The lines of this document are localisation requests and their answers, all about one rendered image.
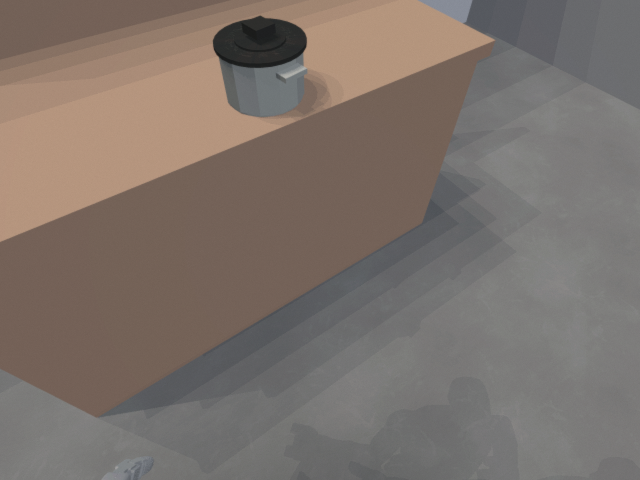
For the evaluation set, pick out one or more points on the pot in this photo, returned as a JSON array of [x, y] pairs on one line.
[[264, 92]]

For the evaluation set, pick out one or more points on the lid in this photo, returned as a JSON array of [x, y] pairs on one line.
[[237, 48]]

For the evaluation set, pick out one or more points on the left robot hand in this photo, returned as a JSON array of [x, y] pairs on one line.
[[131, 469]]

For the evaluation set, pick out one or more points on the table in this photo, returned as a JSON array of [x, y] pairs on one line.
[[144, 221]]

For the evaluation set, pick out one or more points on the knob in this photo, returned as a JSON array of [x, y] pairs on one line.
[[258, 27]]

